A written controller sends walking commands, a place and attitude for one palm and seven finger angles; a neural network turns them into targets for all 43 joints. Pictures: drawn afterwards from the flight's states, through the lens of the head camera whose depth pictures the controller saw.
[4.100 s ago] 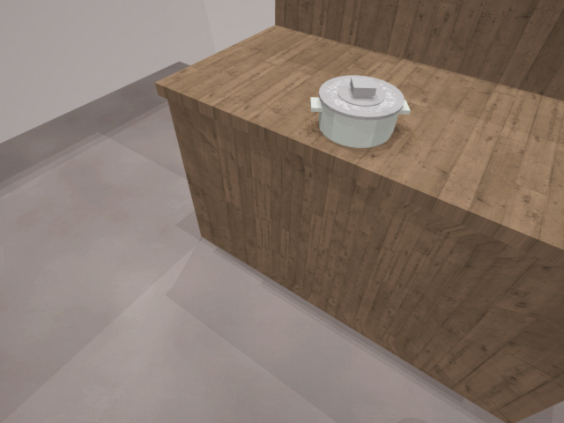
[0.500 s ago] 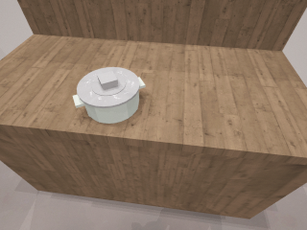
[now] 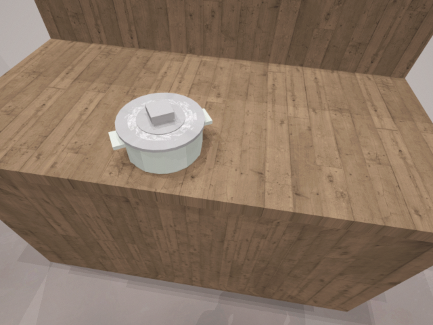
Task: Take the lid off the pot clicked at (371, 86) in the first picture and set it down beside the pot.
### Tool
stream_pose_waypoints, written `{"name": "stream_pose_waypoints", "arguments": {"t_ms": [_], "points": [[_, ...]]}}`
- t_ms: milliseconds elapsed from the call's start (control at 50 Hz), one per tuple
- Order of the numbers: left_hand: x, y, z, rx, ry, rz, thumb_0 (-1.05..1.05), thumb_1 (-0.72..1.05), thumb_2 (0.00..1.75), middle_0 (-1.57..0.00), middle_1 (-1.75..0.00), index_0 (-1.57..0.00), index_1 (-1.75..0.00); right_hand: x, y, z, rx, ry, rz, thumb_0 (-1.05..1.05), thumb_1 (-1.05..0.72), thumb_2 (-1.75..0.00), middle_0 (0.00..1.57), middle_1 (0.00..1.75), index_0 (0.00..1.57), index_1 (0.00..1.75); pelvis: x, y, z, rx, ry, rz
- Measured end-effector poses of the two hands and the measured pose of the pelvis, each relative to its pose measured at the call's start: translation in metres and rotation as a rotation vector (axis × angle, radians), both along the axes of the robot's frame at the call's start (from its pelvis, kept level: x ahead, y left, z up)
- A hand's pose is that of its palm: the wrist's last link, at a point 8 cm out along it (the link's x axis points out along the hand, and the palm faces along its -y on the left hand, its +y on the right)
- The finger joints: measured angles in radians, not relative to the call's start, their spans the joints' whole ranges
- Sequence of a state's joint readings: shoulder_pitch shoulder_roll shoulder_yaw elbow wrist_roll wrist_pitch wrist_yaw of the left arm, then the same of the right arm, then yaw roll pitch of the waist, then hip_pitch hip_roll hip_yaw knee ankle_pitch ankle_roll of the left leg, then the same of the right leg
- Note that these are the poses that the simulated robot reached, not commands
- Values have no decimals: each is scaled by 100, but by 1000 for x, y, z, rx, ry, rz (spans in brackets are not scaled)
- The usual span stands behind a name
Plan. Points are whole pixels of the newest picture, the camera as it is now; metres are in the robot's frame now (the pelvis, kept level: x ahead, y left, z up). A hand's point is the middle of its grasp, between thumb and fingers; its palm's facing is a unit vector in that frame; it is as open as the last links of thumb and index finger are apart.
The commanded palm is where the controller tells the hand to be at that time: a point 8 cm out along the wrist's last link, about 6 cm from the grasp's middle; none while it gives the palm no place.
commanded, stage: look again from close up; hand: left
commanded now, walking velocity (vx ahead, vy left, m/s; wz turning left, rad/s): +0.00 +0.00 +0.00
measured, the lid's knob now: (159, 111) +0.52 +0.17 +0.10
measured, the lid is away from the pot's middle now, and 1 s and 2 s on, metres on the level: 0.00 0.00 0.00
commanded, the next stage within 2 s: lift the closed hand beside the body in 0.34 s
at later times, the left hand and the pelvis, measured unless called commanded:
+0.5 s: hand out of the picture +0.02 +0.19 -0.16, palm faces +0.06 -0.98 -0.20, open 7.3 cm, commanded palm +0.09 +0.24 -0.06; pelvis +0.00 +0.01 +0.00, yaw +0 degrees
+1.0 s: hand out of the picture +0.10 +0.22 -0.01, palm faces +0.28 -0.92 -0.29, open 3.2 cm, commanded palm +0.05 +0.27 +0.03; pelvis -0.02 +0.00 +0.00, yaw +3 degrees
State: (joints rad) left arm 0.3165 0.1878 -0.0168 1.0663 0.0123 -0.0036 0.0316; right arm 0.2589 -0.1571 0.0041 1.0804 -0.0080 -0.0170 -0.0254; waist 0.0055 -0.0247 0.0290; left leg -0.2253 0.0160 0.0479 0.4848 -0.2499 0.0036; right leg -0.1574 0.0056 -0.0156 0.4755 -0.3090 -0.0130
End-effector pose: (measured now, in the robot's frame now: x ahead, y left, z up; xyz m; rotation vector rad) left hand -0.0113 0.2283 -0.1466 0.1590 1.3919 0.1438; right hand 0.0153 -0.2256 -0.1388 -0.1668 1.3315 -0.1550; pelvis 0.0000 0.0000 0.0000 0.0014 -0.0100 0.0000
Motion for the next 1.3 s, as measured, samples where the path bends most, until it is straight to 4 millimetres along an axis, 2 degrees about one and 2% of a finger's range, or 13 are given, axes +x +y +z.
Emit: {"name": "stream_pose_waypoints", "arguments": {"t_ms": [460,480,520,580,640,700,760,820,880,960,1080,1200,1300], "points": [[2,4,-1,-13,-10,0,0,91,90,-20,-30,-20,-30,-5,11,2,-6,12,-9,1,-93,-90,20,30,20,29,-1,11,1,-9,-5,1],[9,5,3,-10,-55,20,0,91,90,-20,-30,-20,-30,-3,11,3,-4,-16,-9,1,-93,-90,20,30,20,29,-2,12,1,-11,-7,3],[41,15,28,52,-262,32,1,92,90,-22,-32,-21,-32,9,10,9,-12,-137,12,1,-93,-90,20,30,20,29,-4,14,1,-6,-11,9],[85,26,71,143,-523,19,2,93,90,-26,-37,-26,-37,42,10,16,-3,-320,52,1,-92,-90,20,30,20,29,-7,18,1,-3,-26,34],[108,26,93,155,-650,-14,1,93,90,-34,-45,-33,-45,81,10,30,19,-482,71,2,-92,-90,20,30,20,29,-13,20,0,1,-23,33],[111,19,111,127,-744,-41,1,92,90,-43,-56,-43,-56,119,13,55,24,-648,92,2,-91,-90,20,30,20,29,-18,18,0,3,-30,22],[104,19,127,126,-825,-41,0,91,90,-55,-68,-54,-68,150,16,82,14,-778,132,1,-91,-90,19,30,20,29,-22,14,-1,0,-35,24],[94,22,137,142,-866,-20,0,91,90,-67,-81,-67,-81,171,20,100,3,-852,180,1,-91,-90,19,30,20,29,-26,10,-1,-4,-38,32],[84,25,146,167,-894,1,1,90,90,-80,-95,-79,-95,182,24,109,-7,-880,226,1,-91,-90,19,30,20,29,-27,7,-1,-9,-38,42],[76,32,158,210,-919,26,1,90,90,-97,-114,-97,-114,184,29,105,-6,-857,253,1,-90,-90,20,30,20,29,-25,4,-1,-12,-40,52],[76,41,178,278,-949,19,1,90,90,-117,-136,-117,-136,168,32,84,16,-765,238,1,-90,-90,20,30,20,30,-20,2,0,-12,-49,53],[83,51,201,348,-981,-22,1,90,90,-126,-146,-126,-146,150,29,65,31,-684,192,1,-90,-90,20,30,20,30,-14,2,1,-8,-53,45],[88,54,215,381,-1002,-59,1,90,90,-128,-149,-128,-149,146,22,60,26,-663,160,2,-90,-90,20,30,20,30,-10,3,2,-6,-51,38]]}}
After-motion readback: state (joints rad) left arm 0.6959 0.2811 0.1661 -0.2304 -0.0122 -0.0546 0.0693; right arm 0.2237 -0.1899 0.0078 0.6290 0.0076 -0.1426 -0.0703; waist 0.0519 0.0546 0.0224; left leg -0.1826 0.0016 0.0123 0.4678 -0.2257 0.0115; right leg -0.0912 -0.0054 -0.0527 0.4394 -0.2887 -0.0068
